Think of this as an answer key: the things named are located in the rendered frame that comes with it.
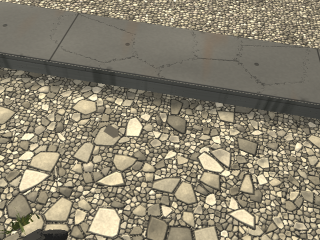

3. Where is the robot left hand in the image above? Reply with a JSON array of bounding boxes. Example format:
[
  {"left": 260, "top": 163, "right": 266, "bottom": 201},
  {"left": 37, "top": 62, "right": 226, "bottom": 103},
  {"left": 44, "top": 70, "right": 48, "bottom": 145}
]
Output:
[{"left": 23, "top": 229, "right": 68, "bottom": 240}]

